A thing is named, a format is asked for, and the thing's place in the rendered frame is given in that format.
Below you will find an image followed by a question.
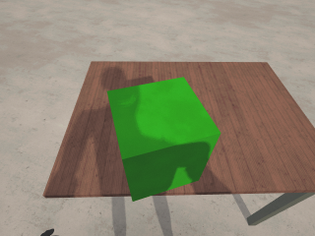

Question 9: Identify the carton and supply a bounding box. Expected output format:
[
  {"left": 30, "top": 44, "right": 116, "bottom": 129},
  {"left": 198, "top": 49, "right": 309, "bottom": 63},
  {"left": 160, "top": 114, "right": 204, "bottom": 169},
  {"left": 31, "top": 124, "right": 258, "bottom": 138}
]
[{"left": 107, "top": 77, "right": 221, "bottom": 202}]

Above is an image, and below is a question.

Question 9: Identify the table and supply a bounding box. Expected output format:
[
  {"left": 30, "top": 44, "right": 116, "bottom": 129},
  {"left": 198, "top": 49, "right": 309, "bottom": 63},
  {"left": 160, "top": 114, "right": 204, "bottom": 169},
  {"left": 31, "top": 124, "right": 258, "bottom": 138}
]
[{"left": 43, "top": 61, "right": 315, "bottom": 226}]

